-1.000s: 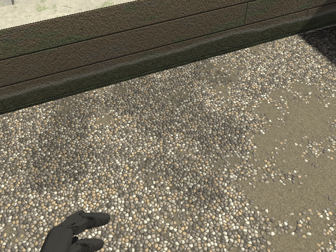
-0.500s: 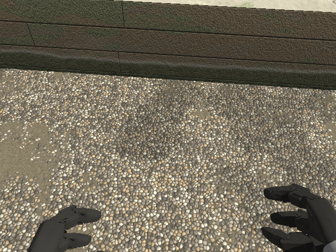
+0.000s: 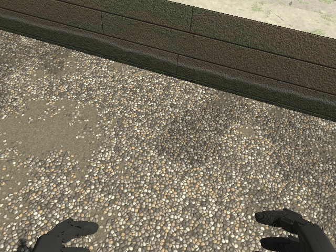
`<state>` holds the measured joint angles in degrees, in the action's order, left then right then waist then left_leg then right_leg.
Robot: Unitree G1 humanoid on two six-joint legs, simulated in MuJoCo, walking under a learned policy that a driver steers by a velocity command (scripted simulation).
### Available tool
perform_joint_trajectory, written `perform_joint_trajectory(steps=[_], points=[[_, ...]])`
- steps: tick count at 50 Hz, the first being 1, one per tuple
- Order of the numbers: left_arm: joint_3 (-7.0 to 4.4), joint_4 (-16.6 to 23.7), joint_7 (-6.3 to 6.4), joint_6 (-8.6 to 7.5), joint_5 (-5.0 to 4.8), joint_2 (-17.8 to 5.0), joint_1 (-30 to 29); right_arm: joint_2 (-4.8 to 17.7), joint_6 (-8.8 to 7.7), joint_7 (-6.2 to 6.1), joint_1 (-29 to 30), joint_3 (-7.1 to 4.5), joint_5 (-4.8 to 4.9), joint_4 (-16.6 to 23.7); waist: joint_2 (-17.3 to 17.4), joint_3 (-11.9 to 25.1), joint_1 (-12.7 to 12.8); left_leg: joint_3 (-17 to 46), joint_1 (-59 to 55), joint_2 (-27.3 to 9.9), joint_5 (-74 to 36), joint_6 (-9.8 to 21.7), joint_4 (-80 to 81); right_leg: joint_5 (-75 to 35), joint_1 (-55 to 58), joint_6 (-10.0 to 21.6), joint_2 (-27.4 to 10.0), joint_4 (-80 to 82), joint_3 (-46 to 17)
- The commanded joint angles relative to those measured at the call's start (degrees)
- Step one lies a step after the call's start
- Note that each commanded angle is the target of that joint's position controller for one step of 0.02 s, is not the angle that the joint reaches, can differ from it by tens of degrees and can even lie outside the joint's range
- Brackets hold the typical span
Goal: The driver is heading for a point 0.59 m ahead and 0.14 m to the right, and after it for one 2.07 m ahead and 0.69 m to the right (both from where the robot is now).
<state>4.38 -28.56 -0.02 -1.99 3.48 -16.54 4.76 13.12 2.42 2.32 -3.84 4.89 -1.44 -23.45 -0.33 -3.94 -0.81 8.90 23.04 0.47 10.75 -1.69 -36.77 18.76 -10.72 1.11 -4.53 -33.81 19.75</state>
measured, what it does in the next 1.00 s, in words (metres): stands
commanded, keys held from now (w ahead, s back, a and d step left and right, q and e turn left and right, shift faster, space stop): w+shift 0.42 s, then shift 0.58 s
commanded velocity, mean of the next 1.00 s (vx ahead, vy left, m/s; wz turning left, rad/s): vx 0.64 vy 0.00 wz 0.07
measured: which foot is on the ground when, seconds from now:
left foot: down 0.00-1.00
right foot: down 0.00-1.00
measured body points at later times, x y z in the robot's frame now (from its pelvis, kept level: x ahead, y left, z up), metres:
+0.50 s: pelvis +0.02 +0.00 +0.01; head +0.01 +0.01 +0.46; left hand +0.25 +0.21 -0.02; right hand +0.30 -0.18 +0.01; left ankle +0.11 +0.12 -0.72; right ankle +0.00 -0.10 -0.72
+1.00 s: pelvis +0.04 -0.03 +0.02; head +0.04 -0.03 +0.47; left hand +0.11 +0.21 -0.10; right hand +0.19 -0.24 -0.10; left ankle +0.11 +0.12 -0.72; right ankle +0.00 -0.10 -0.72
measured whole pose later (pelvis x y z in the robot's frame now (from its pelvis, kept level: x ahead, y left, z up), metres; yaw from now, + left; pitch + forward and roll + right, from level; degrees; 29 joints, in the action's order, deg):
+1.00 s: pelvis +0.04 -0.03 +0.02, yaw +2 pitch -2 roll -1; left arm 3.8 -38.7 -1.0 5.6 1.7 -13.0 18.6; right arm 12.9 6.0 -0.8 -10.0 4.0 -1.5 -39.4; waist 2.3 -1.7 0.9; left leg 10.3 13.9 0.5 4.6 -2.8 -20.4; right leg 14.7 -2.4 2.4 -1.3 -19.0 17.3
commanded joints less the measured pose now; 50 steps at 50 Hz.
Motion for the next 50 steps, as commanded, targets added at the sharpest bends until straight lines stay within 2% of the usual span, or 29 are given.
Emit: perform_joint_trajectory(steps=[1,2,4,7,9,12,19,20,22,25,29,32,35,38,39,41,43,46,50], points=[[-1.30,5.9,0.33,-0.73,-0.13,-6.8,-8.0,7.5,-1.51,-0.21,3.5,-2.38,-0.14,4.8,3.6,4.5,-1.4,-2.5,-1.3,-0.1,-2.9,1.1,6.9,11.0,-0.1,1.7,-6.8,10.7,-9.1],[-0.73,6.3,0.09,-0.50,0.63,-5.9,-6.9,9.0,-1.57,0.11,4.6,-2.62,-0.12,5.1,7.0,5.5,-0.5,0.0,-0.2,-0.1,-4.6,2.0,9.6,9.6,2.1,1.0,-4.0,7.7,-7.9],[0.02,6.9,-0.59,-0.71,1.64,-4.3,-5.0,9.5,-1.70,0.51,8.1,-2.29,-0.27,5.9,9.4,7.4,1.2,5.2,2.2,-1.4,-2.4,3.4,14.3,5.4,7.2,0.4,-1.6,4.3,-8.8],[0.39,7.1,-1.17,-0.99,2.09,-3.9,-4.1,7.9,-2.11,0.92,11.0,-1.27,-0.42,6.4,5.3,8.7,2.1,6.3,3.1,-1.7,-1.2,2.4,16.2,1.2,11.0,1.3,-2.4,6.3,-11.6],[0.25,7.4,-1.08,-0.85,1.83,-4.8,-5.3,7.1,-2.44,1.07,10.2,-0.88,-0.72,5.7,1.6,10.0,0.7,3.2,-0.3,-0.5,-5.9,1.0,13.3,-0.3,10.5,1.7,-4.0,8.7,-12.1],[0.31,8.3,-0.89,-0.49,1.22,-5.2,-6.1,7.6,-2.67,1.12,10.2,-0.85,-1.18,5.0,0.4,10.6,-0.1,1.1,-3.6,0.0,-8.3,0.4,11.1,-0.8,8.4,1.4,-5.0,10.1,-11.4],[0.67,10.2,-0.59,-0.08,1.32,-5.0,-5.9,8.2,-3.20,1.54,12.6,-0.65,-1.14,4.8,1.8,9.1,0.7,2.1,-2.2,-0.6,-9.2,0.8,12.1,1.1,8.2,0.3,-4.7,9.9,-10.9],[1.07,10.1,-0.53,-0.38,1.21,-4.3,-5.4,8.3,-3.29,1.25,14.0,-0.49,-1.04,5.2,1.5,10.0,1.1,2.6,-2.5,-0.9,-10.0,0.9,12.1,0.7,8.9,0.5,-4.9,10.0,-11.2],[1.13,10.1,-0.51,-0.43,1.16,-4.3,-5.1,8.2,-3.31,1.06,13.5,-0.36,-1.04,4.5,1.8,10.8,1.2,3.1,-2.7,-1.2,-12.7,1.0,12.0,-0.3,9.6,0.4,-5.1,9.5,-11.4],[1.61,9.8,-0.88,0.46,1.46,-3.2,-3.8,7.1,-2.50,1.11,12.0,0.12,-1.40,2.7,3.0,12.4,1.5,5.3,-4.7,-2.1,-17.2,2.6,12.7,-2.0,9.6,-0.4,-4.7,8.8,-11.3],[1.78,7.9,-1.37,1.16,0.58,-2.1,-1.1,6.6,-1.00,1.23,10.0,-0.01,-0.80,0.3,3.3,8.5,1.4,7.8,-4.4,-2.6,-8.3,2.8,15.9,5.2,6.3,0.4,-4.6,13.0,-12.0],[1.21,5.5,-1.40,1.56,-0.20,-2.5,1.5,6.1,-0.33,1.02,7.3,-0.37,-0.38,-2.2,2.2,5.8,0.9,7.6,-4.7,-2.4,-3.1,2.4,17.1,6.8,5.0,1.8,-5.1,17.3,-12.5],[0.38,2.9,-1.27,2.11,-0.89,-2.4,3.7,5.6,-0.04,0.73,4.6,-0.96,0.24,-5.1,1.9,4.2,0.6,6.6,-4.5,-2.1,-2.4,2.6,17.4,5.7,5.8,3.1,-5.2,20.1,-12.5],[-0.24,0.6,-1.10,2.80,-1.17,-1.9,6.0,4.6,0.37,0.12,3.0,-1.18,0.12,-7.2,2.1,4.1,0.9,5.8,-5.1,-1.8,-5.2,2.8,17.3,1.8,7.0,3.6,-4.6,20.9,-11.5],[-0.67,0.1,-1.01,3.53,-2.21,-2.8,6.6,5.4,0.41,-0.24,2.4,-1.45,0.21,-7.5,2.6,3.5,1.2,5.6,-5.6,-1.9,-12.9,2.5,17.9,-3.8,7.4,3.5,-4.6,20.0,-11.4],[-1.09,-1.7,-0.95,4.57,-1.99,-2.6,9.5,4.9,0.79,-1.17,1.4,-1.55,-0.10,-8.6,2.5,6.4,1.8,4.8,-7.9,-1.7,-17.5,2.6,17.3,-9.6,9.7,3.4,-4.1,19.0,-10.9],[-1.40,-3.1,-1.10,5.44,-1.79,-2.1,10.7,4.1,1.50,-2.01,0.4,-1.56,-0.21,-9.5,1.4,7.3,1.8,4.0,-9.1,-1.6,-17.7,2.6,17.3,-11.7,10.3,3.3,-4.0,19.2,-10.7],[-1.93,-4.9,-1.13,6.48,-1.73,-2.0,11.8,3.7,2.43,-3.00,-1.0,-1.79,-0.16,-10.4,0.2,6.5,1.7,2.7,-9.3,-1.3,-16.7,2.4,17.1,-13.6,9.9,3.6,-4.1,19.9,-10.6],[-2.61,-7.0,-0.48,7.37,-1.84,-2.4,13.2,3.7,2.94,-3.89,-2.9,-2.24,-0.08,-11.2,-0.6,5.4,1.5,1.0,-8.4,-0.9,-15.6,2.2,16.1,-15.5,9.6,4.4,-4.7,20.3,-10.6]])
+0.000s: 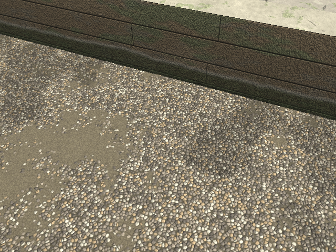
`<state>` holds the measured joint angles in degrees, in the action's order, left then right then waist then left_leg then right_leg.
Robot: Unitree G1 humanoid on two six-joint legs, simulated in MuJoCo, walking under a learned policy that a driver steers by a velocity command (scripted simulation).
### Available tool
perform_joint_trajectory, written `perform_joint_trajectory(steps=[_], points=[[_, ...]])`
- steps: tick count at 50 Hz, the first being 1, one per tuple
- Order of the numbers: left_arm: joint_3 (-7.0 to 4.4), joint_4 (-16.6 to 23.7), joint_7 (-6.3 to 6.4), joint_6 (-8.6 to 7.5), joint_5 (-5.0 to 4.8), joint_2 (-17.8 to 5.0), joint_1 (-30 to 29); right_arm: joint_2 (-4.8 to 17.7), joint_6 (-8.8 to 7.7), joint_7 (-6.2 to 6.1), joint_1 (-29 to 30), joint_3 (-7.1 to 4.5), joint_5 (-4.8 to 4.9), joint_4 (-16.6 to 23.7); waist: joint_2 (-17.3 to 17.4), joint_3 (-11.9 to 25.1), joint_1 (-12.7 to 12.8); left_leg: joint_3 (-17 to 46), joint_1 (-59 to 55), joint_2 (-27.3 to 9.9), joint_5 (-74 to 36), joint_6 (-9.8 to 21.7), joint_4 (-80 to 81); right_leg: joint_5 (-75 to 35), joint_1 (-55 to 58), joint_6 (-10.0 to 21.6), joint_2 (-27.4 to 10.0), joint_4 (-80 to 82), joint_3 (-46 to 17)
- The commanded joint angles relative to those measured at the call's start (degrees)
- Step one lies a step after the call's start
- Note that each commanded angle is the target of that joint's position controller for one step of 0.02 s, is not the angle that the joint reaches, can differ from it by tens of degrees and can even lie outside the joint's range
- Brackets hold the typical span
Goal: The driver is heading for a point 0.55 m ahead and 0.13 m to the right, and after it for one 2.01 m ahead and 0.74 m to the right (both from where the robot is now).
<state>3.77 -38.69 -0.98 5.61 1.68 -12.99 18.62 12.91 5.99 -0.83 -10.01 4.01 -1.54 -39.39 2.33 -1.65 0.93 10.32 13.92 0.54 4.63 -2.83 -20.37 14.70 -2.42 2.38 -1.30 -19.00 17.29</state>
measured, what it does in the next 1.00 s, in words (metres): stands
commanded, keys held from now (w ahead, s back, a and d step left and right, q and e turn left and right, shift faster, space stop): shift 0.40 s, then w+shift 0.58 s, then shift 0.02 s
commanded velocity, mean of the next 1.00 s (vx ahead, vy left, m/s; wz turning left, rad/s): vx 0.40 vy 0.00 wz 0.00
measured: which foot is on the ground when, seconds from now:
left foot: down 0.00-1.00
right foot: down 0.00-1.00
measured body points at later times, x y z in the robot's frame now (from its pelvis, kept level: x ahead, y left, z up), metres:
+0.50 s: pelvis +0.00 +0.01 +0.00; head +0.01 +0.01 +0.45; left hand +0.08 +0.25 -0.13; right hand +0.13 -0.20 -0.12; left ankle +0.08 +0.14 -0.74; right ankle -0.04 -0.07 -0.74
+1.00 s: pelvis +0.02 +0.03 -0.01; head +0.02 +0.04 +0.44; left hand +0.25 +0.24 -0.04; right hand +0.33 -0.11 +0.02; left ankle +0.08 +0.14 -0.74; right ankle -0.04 -0.07 -0.74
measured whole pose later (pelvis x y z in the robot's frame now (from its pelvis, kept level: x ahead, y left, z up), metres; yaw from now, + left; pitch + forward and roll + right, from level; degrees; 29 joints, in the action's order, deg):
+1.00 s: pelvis +0.02 +0.03 -0.01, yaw +0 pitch -1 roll +0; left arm 7.4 -23.5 -0.6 0.3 5.6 -13.8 4.0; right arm 11.5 -0.1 1.8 7.9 9.1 -4.4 -22.8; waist -0.1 -1.7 2.2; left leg 7.0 15.9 4.3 8.5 0.4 -26.0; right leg 19.2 -5.1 -0.6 -4.2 -26.2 11.5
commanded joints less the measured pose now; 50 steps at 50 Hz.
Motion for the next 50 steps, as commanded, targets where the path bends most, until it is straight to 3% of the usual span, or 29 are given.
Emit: perform_joint_trajectory(steps=[1,11,20,21,22,24,26,27,29,30,33,37,42,49,50], points=[[-2.14,2.6,0.68,0.07,0.07,-5.9,-0.4,3.8,-0.52,-0.86,2.9,-1.47,-0.12,4.8,-3.3,3.0,-0.3,-0.8,1.0,-0.9,-9.5,3.5,-0.7,-12.1,1.2,3.4,-8.1,5.2,-7.9],[-3.03,-0.1,2.59,1.95,0.13,-6.0,-1.1,3.7,-0.09,-1.66,-1.0,-2.77,0.28,5.0,-2.7,0.0,-1.0,-2.8,4.2,0.0,-5.4,4.5,-5.4,-2.4,-3.9,5.4,-9.1,4.0,-7.9],[-2.79,-0.6,3.34,2.19,0.18,-4.9,0.5,4.4,-0.05,-1.81,-1.7,-3.49,0.38,5.2,1.6,0.8,0.3,1.3,5.7,0.5,-6.8,7.0,-1.0,7.8,-3.5,3.2,-4.0,-1.9,-6.7],[-1.14,0.2,3.02,1.60,1.22,-1.0,-0.3,2.0,-0.07,-1.71,-1.5,-2.44,-0.01,5.6,1.6,2.4,0.0,3.0,3.1,-0.2,-1.0,6.5,3.6,12.3,-4.1,1.9,-3.3,0.5,-6.3],[-0.07,0.8,2.71,0.80,1.44,1.1,-1.2,0.8,-0.11,-1.53,0.0,-1.69,-0.27,6.1,1.6,1.3,0.6,4.6,3.6,-0.5,8.0,6.1,7.6,14.1,-3.8,0.8,-2.0,2.0,-6.6],[-0.49,3.5,2.46,-0.67,1.24,-2.8,-2.7,2.9,-0.60,-1.32,4.9,-1.65,-0.22,8.9,0.3,0.0,2.5,2.0,6.6,1.6,13.3,5.7,5.9,13.2,-1.7,1.6,-2.8,2.7,-9.6],[-1.02,5.4,2.15,-1.82,1.44,-6.5,-4.5,2.2,-1.66,-0.94,5.1,-1.05,-0.72,10.8,-6.1,0.1,1.0,-3.8,2.7,4.4,4.9,3.7,-1.4,16.9,-5.8,4.7,-7.9,8.2,-14.1],[-0.95,6.5,2.04,-2.20,1.15,-6.8,-6.7,2.0,-2.23,-0.87,3.8,-0.85,-1.44,11.1,-7.8,-0.6,-0.5,-4.9,1.7,4.2,3.2,3.0,-4.0,17.0,-7.6,6.0,-9.6,9.4,-15.0],[-0.48,8.4,1.94,-2.75,0.73,-6.1,-9.1,2.0,-3.03,-0.57,2.8,-0.54,-2.26,12.0,-7.2,-0.9,-1.8,-5.6,1.3,3.4,2.7,2.4,-7.5,12.3,-8.1,6.3,-10.0,8.0,-13.9],[-0.39,9.1,2.37,-3.92,-0.89,-5.6,-9.8,1.0,-3.99,-0.44,5.4,0.10,-1.14,13.4,-3.1,-2.0,-1.6,-4.8,3.0,1.7,-1.7,1.6,-9.0,4.3,-6.3,6.0,-10.4,6.6,-12.7],[-0.09,10.8,2.35,-4.81,1.00,-5.5,-7.8,2.2,-5.10,0.13,7.5,0.49,-1.12,15.4,0.6,3.2,0.0,-3.1,1.9,1.4,-15.1,1.7,-7.6,-5.0,0.2,3.7,-6.1,-1.2,-9.2],[0.92,14.1,1.55,-5.14,3.42,-4.5,-9.9,2.0,-5.72,0.71,13.4,1.71,-2.26,18.8,0.4,7.9,0.9,-0.6,-0.8,0.7,-25.4,3.1,-6.9,-11.6,2.9,0.9,-4.1,-5.6,-9.4],[1.57,17.6,0.96,-5.82,3.89,-5.0,-13.6,2.7,-6.40,1.48,18.8,2.65,-2.72,21.0,-1.2,11.1,0.9,1.7,-2.1,-1.0,-27.1,3.4,-5.8,-13.9,4.1,-1.0,-5.1,-6.7,-11.5],[2.26,20.8,0.46,-6.57,3.54,-5.3,-18.2,3.2,-7.29,2.63,24.5,3.41,-2.69,22.6,-2.0,10.8,0.7,2.8,-0.6,-2.6,-18.0,2.4,-4.3,-8.3,2.4,-1.5,-7.0,-4.3,-13.7],[2.51,21.2,0.06,-5.74,4.74,-5.5,-17.2,4.4,-6.75,3.16,22.5,3.08,-3.27,21.5,-3.1,12.4,0.3,3.1,-1.6,-2.2,-15.6,3.0,-3.1,-5.0,1.8,-1.8,-6.8,-4.6,-13.7]])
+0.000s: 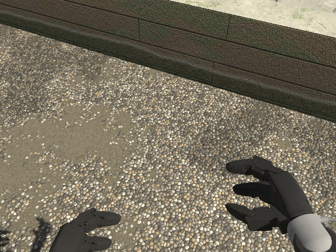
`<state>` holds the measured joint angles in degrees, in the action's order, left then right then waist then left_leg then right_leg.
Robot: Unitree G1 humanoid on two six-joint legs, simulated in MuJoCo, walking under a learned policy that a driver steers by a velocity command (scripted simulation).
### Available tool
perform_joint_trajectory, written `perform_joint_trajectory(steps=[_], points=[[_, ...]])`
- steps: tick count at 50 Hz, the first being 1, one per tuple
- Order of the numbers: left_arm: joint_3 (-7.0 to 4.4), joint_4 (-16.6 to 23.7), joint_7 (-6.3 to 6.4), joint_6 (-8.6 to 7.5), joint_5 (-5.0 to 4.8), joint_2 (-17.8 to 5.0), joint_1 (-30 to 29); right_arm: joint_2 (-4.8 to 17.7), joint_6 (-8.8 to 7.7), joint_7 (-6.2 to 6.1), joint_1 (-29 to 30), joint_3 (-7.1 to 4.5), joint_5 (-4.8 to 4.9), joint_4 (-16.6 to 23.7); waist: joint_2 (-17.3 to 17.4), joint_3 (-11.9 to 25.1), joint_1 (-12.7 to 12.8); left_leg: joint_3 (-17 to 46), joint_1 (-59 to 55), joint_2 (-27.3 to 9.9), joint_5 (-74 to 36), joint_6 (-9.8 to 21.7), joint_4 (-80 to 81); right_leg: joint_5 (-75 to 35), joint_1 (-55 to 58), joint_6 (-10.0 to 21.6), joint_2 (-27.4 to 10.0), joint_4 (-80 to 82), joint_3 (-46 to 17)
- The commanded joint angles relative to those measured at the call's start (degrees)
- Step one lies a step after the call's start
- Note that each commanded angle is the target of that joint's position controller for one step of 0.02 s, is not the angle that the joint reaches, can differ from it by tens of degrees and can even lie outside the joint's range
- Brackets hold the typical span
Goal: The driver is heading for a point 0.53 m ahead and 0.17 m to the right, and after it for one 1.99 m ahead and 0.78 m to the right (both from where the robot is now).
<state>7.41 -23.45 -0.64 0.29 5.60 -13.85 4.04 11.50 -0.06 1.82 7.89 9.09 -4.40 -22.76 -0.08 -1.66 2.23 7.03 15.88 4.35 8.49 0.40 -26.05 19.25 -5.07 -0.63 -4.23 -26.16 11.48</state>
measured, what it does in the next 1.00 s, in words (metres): stands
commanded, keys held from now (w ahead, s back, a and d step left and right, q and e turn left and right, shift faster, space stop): shift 1.00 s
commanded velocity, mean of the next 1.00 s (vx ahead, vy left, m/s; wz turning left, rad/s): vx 0.20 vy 0.00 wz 0.00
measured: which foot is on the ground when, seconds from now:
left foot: down 0.00-1.00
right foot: down 0.00-1.00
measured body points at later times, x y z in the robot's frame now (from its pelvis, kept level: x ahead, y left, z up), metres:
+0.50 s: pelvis +0.00 -0.02 +0.01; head -0.01 -0.02 +0.46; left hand +0.06 +0.22 -0.11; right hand +0.15 -0.23 -0.10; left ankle +0.06 +0.11 -0.74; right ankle -0.06 -0.11 -0.74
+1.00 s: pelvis +0.00 -0.03 +0.01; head -0.01 -0.03 +0.46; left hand +0.01 +0.21 -0.13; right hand +0.08 -0.25 -0.13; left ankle +0.06 +0.11 -0.74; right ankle -0.06 -0.11 -0.74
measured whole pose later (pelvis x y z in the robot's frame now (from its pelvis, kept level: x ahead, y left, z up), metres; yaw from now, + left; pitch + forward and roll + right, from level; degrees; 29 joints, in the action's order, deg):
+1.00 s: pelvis +0.00 -0.03 +0.01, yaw -1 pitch -1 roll -1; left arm 2.4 -47.9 0.5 4.4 0.0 -10.7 23.4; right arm 11.1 5.1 -2.6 -14.6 3.5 0.0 -47.5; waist 1.9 -0.2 1.6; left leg 8.4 10.5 0.1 2.7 -1.9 -14.5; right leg 9.3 3.0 2.2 1.7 -7.5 9.1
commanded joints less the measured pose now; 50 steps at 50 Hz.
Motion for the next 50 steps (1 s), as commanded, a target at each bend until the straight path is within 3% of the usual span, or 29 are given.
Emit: perform_joint_trajectory(steps=[1,5,10,14,25,26,27,32,33,50], points=[[-1.04,6.0,-0.59,-0.04,0.57,-4.4,-2.0,6.0,-0.40,0.83,5.1,-2.04,-0.15,4.5,0.5,11.7,-0.4,7.3,-3.2,-6.4,-19.1,0.5,2.9,-7.7,3.9,1.0,-3.7,2.8,-8.3],[-1.11,4.5,-0.94,0.32,-0.65,-4.7,1.4,5.6,0.55,1.34,4.1,-2.12,0.99,2.0,3.6,8.7,0.3,10.5,-2.0,-8.3,-16.4,1.9,6.3,-1.5,2.0,0.8,-4.1,5.7,-9.7],[-2.35,0.9,-0.96,0.92,-2.31,-6.0,5.8,6.3,1.52,1.22,-0.6,-3.32,1.96,-2.6,2.4,5.3,-0.1,10.1,-1.9,-7.7,-6.4,2.2,10.1,1.1,1.4,2.7,-4.4,10.7,-10.7],[-3.33,-2.2,-0.93,1.76,-3.07,-6.2,9.6,6.1,2.23,0.84,-4.4,-4.17,2.46,-6.1,2.0,3.7,-0.1,8.9,-2.1,-7.0,-3.8,2.6,11.8,2.2,1.8,4.0,-3.9,13.4,-10.8],[-4.63,-10.0,-0.38,3.94,-3.55,-5.0,17.7,4.9,4.08,-2.09,-13.7,-5.29,2.92,-12.6,0.2,2.4,-0.1,5.9,-3.0,-6.0,-9.4,2.5,11.5,-7.9,3.9,4.6,-2.0,15.6,-9.7],[-4.63,-11.0,0.33,3.06,-5.07,-4.1,18.3,3.3,3.58,-2.54,-14.0,-4.89,3.87,-13.3,1.8,1.1,0.0,6.1,-2.5,-6.9,-11.2,1.7,11.3,-11.5,4.0,4.4,-2.8,16.6,-10.5],[-4.78,-11.9,0.69,2.72,-5.24,-4.7,18.9,3.3,3.39,-2.78,-15.5,-4.89,3.96,-13.9,0.9,1.4,-0.4,6.1,-2.5,-7.0,-11.5,1.3,11.4,-14.1,5.2,4.3,-2.9,16.6,-10.2],[-5.28,-15.1,0.93,3.20,-5.06,-4.4,20.7,4.0,3.67,-3.44,-17.9,-5.34,4.04,-15.9,0.2,1.5,-0.2,4.9,-2.3,-6.9,-11.7,0.9,11.7,-19.4,8.0,4.1,-2.7,17.5,-10.0],[-5.57,-15.8,0.72,3.25,-5.21,-4.9,21.3,3.8,3.86,-3.57,-18.8,-5.38,3.62,-16.4,-0.1,1.0,-0.2,4.7,-2.7,-6.8,-11.5,1.0,11.9,-18.0,7.9,3.9,-2.2,17.9,-9.5],[-6.27,-23.4,1.35,3.78,-5.62,-2.0,23.3,3.5,4.63,-4.58,-23.0,-6.56,4.45,-22.5,0.9,-1.2,-0.7,3.6,-2.5,-6.7,-11.2,1.4,13.3,-15.5,7.6,3.8,-1.1,20.7,-8.8]])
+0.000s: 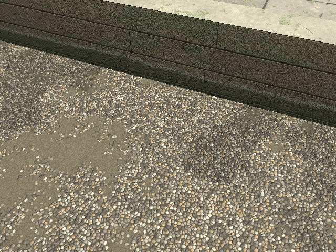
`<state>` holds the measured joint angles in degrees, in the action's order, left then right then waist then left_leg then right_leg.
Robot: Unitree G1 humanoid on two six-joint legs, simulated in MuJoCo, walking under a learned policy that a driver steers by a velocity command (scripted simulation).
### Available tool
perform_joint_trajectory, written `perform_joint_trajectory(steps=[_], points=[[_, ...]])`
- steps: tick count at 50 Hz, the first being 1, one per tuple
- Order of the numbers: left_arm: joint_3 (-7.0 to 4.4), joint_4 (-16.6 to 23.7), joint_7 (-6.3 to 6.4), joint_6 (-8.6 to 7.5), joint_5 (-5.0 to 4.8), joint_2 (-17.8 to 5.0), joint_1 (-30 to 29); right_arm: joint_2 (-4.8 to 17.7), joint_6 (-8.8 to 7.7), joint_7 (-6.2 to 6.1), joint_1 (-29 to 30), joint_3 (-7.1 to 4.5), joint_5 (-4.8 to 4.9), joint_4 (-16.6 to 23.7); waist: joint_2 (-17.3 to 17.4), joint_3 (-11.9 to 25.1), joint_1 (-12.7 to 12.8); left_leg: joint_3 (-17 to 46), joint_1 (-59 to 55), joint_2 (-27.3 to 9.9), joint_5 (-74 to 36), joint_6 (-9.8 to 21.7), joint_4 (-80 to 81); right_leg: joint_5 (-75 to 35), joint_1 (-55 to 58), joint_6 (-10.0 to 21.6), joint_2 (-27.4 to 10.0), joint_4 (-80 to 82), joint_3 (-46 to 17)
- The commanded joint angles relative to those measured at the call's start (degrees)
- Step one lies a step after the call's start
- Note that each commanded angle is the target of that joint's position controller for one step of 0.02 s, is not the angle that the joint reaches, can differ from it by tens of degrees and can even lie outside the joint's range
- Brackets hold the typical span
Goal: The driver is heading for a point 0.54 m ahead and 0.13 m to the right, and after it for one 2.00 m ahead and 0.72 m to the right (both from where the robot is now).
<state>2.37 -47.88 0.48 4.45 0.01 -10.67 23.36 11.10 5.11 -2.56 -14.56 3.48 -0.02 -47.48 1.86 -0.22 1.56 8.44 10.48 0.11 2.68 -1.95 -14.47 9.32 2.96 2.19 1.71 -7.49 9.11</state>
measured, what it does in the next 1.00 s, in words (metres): stands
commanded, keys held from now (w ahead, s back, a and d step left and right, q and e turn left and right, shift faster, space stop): shift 0.40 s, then w+shift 0.34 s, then w+e+shift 0.26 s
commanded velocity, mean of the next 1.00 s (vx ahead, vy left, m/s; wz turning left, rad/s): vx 0.39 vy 0.00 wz -0.10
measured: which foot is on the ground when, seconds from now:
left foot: down 0.00-1.00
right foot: down 0.00-1.00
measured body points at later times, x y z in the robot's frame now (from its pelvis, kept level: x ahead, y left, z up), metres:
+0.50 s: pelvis +0.00 +0.01 +0.00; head +0.00 +0.01 +0.45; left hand -0.02 +0.23 -0.15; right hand +0.07 -0.21 -0.14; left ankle +0.06 +0.14 -0.75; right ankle -0.05 -0.08 -0.75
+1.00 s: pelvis +0.01 +0.04 -0.01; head +0.03 +0.04 +0.44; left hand +0.25 +0.23 -0.06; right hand +0.29 -0.14 -0.01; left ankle +0.06 +0.14 -0.75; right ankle -0.05 -0.10 -0.75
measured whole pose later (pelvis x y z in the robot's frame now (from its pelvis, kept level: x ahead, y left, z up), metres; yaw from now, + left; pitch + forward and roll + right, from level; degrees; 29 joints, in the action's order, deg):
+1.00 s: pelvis +0.01 +0.04 -0.01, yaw -5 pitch +0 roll +2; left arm 6.7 -23.5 -0.2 1.7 3.6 -13.4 7.4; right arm 11.0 0.7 0.6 5.1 8.1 -6.7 -22.9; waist -0.9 -1.1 1.4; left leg -1.2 15.1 3.9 9.6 2.2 -24.9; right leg 20.3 -8.6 -2.2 -2.5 -28.9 -5.2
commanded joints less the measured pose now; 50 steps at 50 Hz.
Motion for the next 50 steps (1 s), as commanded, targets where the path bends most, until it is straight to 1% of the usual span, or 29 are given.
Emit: perform_joint_trajectory(steps=[1,8,9,10,11,15,20,21,22,23,24,25,26,28,29,30,32,33,34,35,37,38,40,41,44,46,47,49,50], points=[[-1.22,0.6,0.27,-0.38,-0.05,-5.1,4.2,3.9,-0.54,-0.23,-0.8,-1.01,0.11,1.8,-1.0,-2.7,-0.1,2.2,2.9,-2.5,-5.3,3.8,1.9,-5.2,-0.5,1.0,-7.0,2.1,-6.4],[-1.04,-2.2,0.50,-0.44,-0.16,-4.3,5.4,3.9,-0.56,-0.37,-2.7,-1.32,0.33,-0.8,-1.1,-3.4,-0.2,2.3,2.5,-2.2,-5.0,4.1,3.1,-3.0,-0.8,0.9,-6.6,2.5,-6.3],[-0.72,-2.4,0.73,-0.39,0.00,-3.3,5.2,4.0,-0.64,-0.35,-2.1,-1.40,0.84,-0.7,-0.6,-3.3,-0.2,2.4,3.0,-2.3,-5.0,4.0,3.0,-3.7,-0.8,1.1,-6.9,2.5,-6.7],[-0.81,-2.4,0.45,0.61,1.83,-4.7,5.2,5.2,-0.20,-0.10,-2.5,-1.95,-0.33,-0.1,-2.9,-2.8,-0.2,1.7,3.9,-1.0,-2.9,4.8,2.8,-1.1,-0.7,1.6,-5.7,1.0,-5.6],[-0.75,-2.3,0.43,1.01,2.05,-4.3,5.2,5.3,-0.05,-0.02,-1.8,-2.13,-0.49,0.2,-2.5,-3.0,0.2,1.4,4.1,-0.7,-2.0,5.1,2.7,0.5,-1.9,1.9,-5.7,0.8,-5.7],[-0.49,-2.7,0.92,1.21,1.44,-4.0,5.6,4.3,-0.09,-0.19,-2.8,-2.27,-0.52,0.6,-1.2,-3.3,-0.1,1.7,4.3,-0.7,-2.0,5.3,2.7,1.2,-3.9,2.3,-5.6,-0.1,-5.8],[-0.20,-3.2,1.11,0.98,1.33,-3.7,6.3,4.1,-0.11,-0.28,-3.9,-2.45,-0.41,0.8,-0.7,-2.8,-0.1,2.2,3.6,-0.6,-2.3,5.4,3.1,0.6,-4.2,2.2,-5.5,-1.1,-5.9],[0.71,-3.9,0.95,0.71,1.87,-1.4,7.3,2.7,0.07,-0.27,-6.1,-2.00,-0.64,-0.1,-0.4,-0.9,-0.5,2.9,0.7,-1.0,3.1,5.1,5.8,7.5,-4.9,1.7,-5.1,0.6,-5.5],[1.01,-2.9,1.25,0.36,1.86,-1.0,5.3,2.9,0.17,-0.54,-4.1,-1.87,-0.76,1.3,-0.3,-3.4,-0.4,3.1,2.0,-0.6,6.7,4.6,6.7,11.0,-6.7,1.0,-4.0,1.1,-5.3],[0.97,-1.3,2.23,-1.09,-0.13,-1.4,2.4,1.8,-0.53,-1.07,-0.3,-1.19,0.06,3.1,0.9,-5.0,-0.3,2.2,3.3,-0.3,4.8,3.7,5.0,9.8,-7.0,0.9,-5.2,2.5,-7.3],[0.66,-0.1,2.71,-1.93,-0.36,-3.8,0.9,1.9,-1.14,-1.33,0.4,-0.95,-0.16,4.2,-0.6,-3.8,-0.6,0.7,3.5,0.9,4.0,3.2,2.7,11.1,-5.9,1.4,-5.7,2.6,-7.9],[0.14,1.1,2.92,-2.49,-0.33,-5.9,-0.2,2.6,-1.75,-1.42,0.6,-1.00,-0.29,5.1,-2.3,-3.3,-0.6,-1.4,4.4,2.4,4.9,2.9,-0.5,12.3,-5.1,2.5,-6.6,2.7,-8.8],[-0.12,2.5,3.04,-2.83,-0.15,-7.1,-1.7,3.1,-2.35,-1.35,0.8,-0.98,-0.50,6.1,-3.5,-3.5,-0.8,-2.8,5.3,3.2,5.4,2.5,-3.2,13.6,-5.2,3.8,-8.2,3.0,-9.7],[-0.18,4.7,3.10,-3.04,0.00,-7.4,-4.1,2.9,-3.36,-0.82,0.9,-0.63,-1.18,8.0,-5.3,-4.9,-1.4,-3.7,7.0,2.8,6.0,1.9,-9.2,13.5,-6.4,6.2,-11.4,3.2,-10.5],[-0.34,5.9,2.87,-3.13,-0.15,-8.1,-5.3,2.7,-3.72,-0.48,0.8,-0.37,-1.90,9.2,-6.4,-6.0,-1.7,-4.0,7.2,2.4,6.2,1.7,-12.2,12.0,-7.3,6.6,-12.0,2.2,-9.8],[-0.28,7.0,2.63,-3.18,-0.11,-7.8,-6.2,2.5,-3.96,-0.10,1.8,-0.10,-2.12,10.5,-6.1,-6.5,-1.6,-3.9,7.6,1.8,6.2,1.6,-14.1,9.8,-8.1,7.1,-12.6,1.2,-9.5],[0.17,9.2,2.10,-3.11,0.45,-6.8,-7.8,2.2,-4.33,0.65,2.7,0.30,-2.34,13.2,-4.0,-5.9,-2.1,-4.1,7.8,1.2,3.0,1.4,-14.6,2.7,-7.0,7.1,-11.8,-3.0,-7.6],[0.44,10.6,1.89,-2.95,1.08,-6.3,-7.9,2.7,-4.46,1.02,3.3,0.31,-2.44,14.3,-1.8,-4.3,-1.6,-3.7,6.7,1.4,-3.5,1.2,-13.5,-0.9,-5.6,6.2,-9.7,-6.5,-5.7],[0.87,12.1,1.74,-2.77,2.02,-5.6,-7.4,3.4,-4.51,1.30,4.1,0.25,-2.53,15.7,1.5,-2.3,-0.8,-3.2,5.2,2.0,-13.0,1.2,-11.8,-2.5,-4.1,4.8,-6.8,-9.8,-3.8],[1.29,13.9,1.72,-2.59,2.97,-5.1,-7.4,3.4,-4.60,1.63,6.1,0.46,-2.74,17.8,3.8,-0.7,-0.1,-2.3,3.0,2.3,-20.8,1.4,-11.6,-4.4,-4.1,3.4,-5.1,-11.8,-3.2],[1.95,17.2,1.50,-2.78,4.72,-4.8,-8.7,2.8,-4.61,1.89,8.8,1.20,-3.44,20.9,2.5,3.1,0.1,-0.2,-0.8,2.1,-29.5,2.0,-11.4,-7.0,-3.4,1.0,-3.6,-15.2,-3.2],[2.39,18.6,1.25,-3.01,4.97,-4.6,-9.4,2.8,-4.68,1.93,10.6,1.65,-4.24,22.5,1.9,5.2,-0.1,0.5,-3.4,1.1,-31.6,2.3,-11.4,-8.3,-4.1,0.4,-3.6,-16.4,-4.7],[3.09,21.2,0.70,-3.53,4.62,-4.5,-11.5,3.7,-4.95,2.06,13.5,2.28,-5.54,24.7,1.6,8.3,-1.2,1.6,-7.6,-1.3,-33.9,2.6,-11.0,-7.8,-6.2,-0.6,-3.9,-17.8,-8.2],[3.22,22.1,0.48,-3.80,4.30,-4.7,-12.1,4.5,-4.86,2.14,14.8,2.48,-5.96,25.3,1.4,9.1,-1.1,2.0,-9.8,-2.2,-33.2,2.8,-10.6,-5.6,-8.3,-1.4,-3.9,-18.1,-9.7],[3.52,25.7,0.22,-4.32,3.57,-5.4,-15.2,5.8,-4.98,2.59,18.1,2.62,-6.11,27.5,0.8,9.1,-1.9,1.8,-12.2,-4.2,-27.9,2.0,-9.5,1.2,-14.2,-2.9,-4.1,-17.8,-13.9],[3.31,27.6,0.02,-4.37,3.05,-6.2,-16.9,6.4,-5.23,2.79,19.4,2.39,-6.06,28.5,0.1,8.7,-2.2,0.5,-11.6,-4.9,-23.9,1.7,-9.4,3.5,-16.8,-3.0,-4.0,-18.1,-15.7],[3.11,28.5,-0.45,-3.66,4.33,-7.2,-16.5,8.3,-4.81,2.98,18.0,1.44,-6.50,27.7,-0.8,10.1,-2.6,-0.2,-13.5,-4.7,-20.3,1.2,-9.6,7.3,-19.5,-2.8,-3.8,-18.8,-15.6],[2.75,30.1,-0.85,-3.20,3.37,-7.6,-16.9,8.4,-4.84,2.92,20.6,1.15,-6.86,29.0,-0.4,8.0,-1.9,-2.0,-12.2,-5.3,-14.0,1.5,-9.7,8.9,-23.2,-2.3,-3.7,-18.4,-16.6],[2.79,30.7,-1.10,-2.95,3.38,-7.3,-17.2,8.0,-5.00,2.85,21.2,1.24,-7.28,29.2,0.4,7.4,-1.7,-3.2,-11.1,-5.3,-11.7,1.8,-9.6,9.1,-24.2,-2.1,-3.5,-18.5,-17.4]])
